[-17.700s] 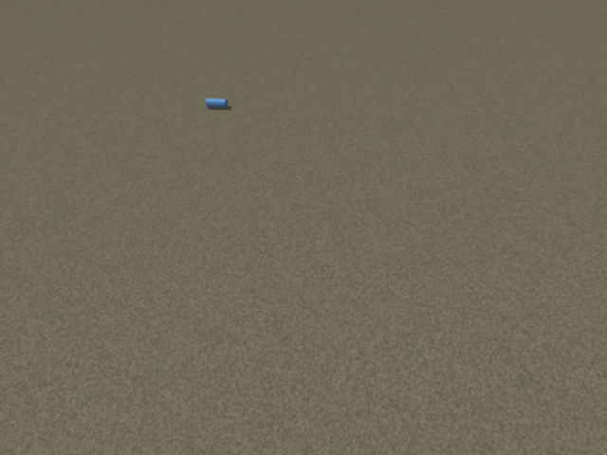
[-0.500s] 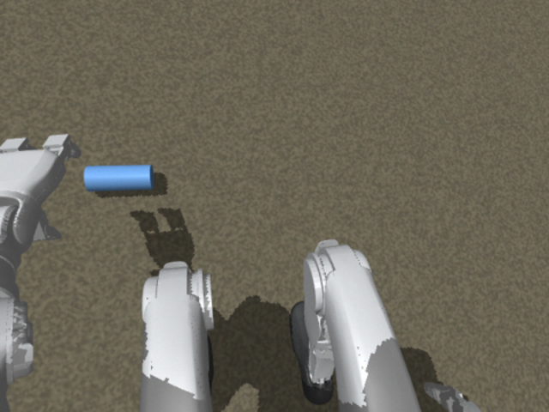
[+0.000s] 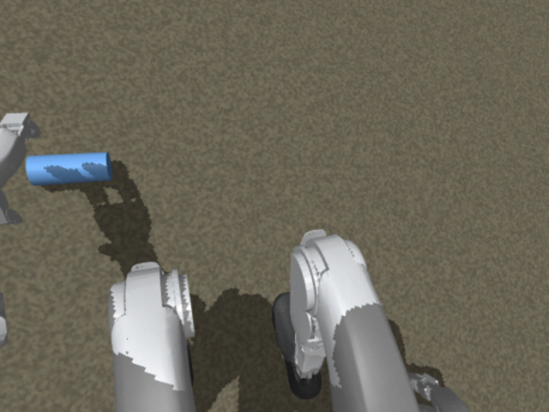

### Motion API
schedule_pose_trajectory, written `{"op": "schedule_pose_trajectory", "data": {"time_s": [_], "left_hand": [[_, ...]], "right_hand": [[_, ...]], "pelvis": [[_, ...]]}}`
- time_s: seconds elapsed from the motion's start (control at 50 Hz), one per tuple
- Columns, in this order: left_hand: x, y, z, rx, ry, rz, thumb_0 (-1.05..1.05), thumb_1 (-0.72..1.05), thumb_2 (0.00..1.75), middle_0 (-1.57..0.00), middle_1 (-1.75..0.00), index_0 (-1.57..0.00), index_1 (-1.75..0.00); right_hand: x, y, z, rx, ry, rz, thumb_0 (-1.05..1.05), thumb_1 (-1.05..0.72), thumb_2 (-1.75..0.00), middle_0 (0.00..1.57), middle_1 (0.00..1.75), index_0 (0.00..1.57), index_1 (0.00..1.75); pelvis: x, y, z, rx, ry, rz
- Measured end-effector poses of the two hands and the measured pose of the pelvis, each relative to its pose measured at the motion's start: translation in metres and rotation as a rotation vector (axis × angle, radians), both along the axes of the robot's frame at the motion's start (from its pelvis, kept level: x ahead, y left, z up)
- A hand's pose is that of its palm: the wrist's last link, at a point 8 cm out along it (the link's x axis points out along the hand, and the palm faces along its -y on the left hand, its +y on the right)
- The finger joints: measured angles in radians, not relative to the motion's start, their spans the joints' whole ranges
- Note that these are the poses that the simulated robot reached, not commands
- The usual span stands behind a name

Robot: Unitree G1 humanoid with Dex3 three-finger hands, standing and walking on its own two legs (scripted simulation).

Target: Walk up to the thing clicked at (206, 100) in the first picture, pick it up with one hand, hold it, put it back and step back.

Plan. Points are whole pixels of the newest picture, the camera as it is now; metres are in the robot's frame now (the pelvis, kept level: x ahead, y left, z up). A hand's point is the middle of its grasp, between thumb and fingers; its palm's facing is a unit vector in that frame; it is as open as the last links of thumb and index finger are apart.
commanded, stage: rise first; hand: left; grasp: from above
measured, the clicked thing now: (71, 168) +0.52 +0.28 -0.31
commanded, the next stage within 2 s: approach in 2.00 s
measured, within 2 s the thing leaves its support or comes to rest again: neither
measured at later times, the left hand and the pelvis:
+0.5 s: hand (14, 176) +0.47 +0.32 -0.18, palm faces -0.46 -0.05 -0.88, open 13.4 cm; pelvis +0.00 +0.00 -0.01, yaw -1 degrees
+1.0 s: hand (20, 174) +0.48 +0.32 -0.20, palm faces -0.46 -0.05 -0.89, open 13.5 cm; pelvis +0.00 +0.00 -0.02, yaw -2 degrees
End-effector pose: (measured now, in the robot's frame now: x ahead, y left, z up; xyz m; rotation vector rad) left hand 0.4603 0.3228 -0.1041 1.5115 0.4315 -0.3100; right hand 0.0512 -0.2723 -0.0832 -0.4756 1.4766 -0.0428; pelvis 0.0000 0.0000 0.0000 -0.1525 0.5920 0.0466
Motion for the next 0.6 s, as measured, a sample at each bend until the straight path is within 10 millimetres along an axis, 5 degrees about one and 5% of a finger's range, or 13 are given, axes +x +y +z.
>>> {"op": "schedule_pose_trajectory", "data": {"time_s": [0.6], "left_hand": [[0.017, -0.004, -0.023, -0.013, 0.003, -0.001, 0.00, -0.39, 0.91, -0.20, -0.86, -0.19, -0.86]], "right_hand": [[-0.006, 0.001, -0.002, -0.002, 0.050, 0.013, 0.00, -0.91, -0.89, 0.20, 0.30, 0.20, 0.29]], "pelvis": [[0.004, 0.001, -0.009, -0.019, 0.001, -0.012]]}}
